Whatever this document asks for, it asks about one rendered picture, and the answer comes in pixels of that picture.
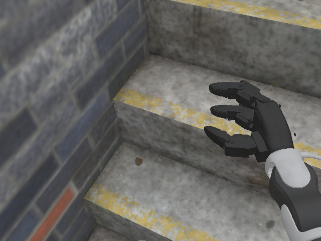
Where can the robot right hand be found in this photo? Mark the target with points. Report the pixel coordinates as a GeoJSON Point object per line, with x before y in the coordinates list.
{"type": "Point", "coordinates": [256, 113]}

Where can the robot right forearm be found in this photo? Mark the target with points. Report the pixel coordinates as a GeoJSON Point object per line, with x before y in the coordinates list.
{"type": "Point", "coordinates": [294, 186]}

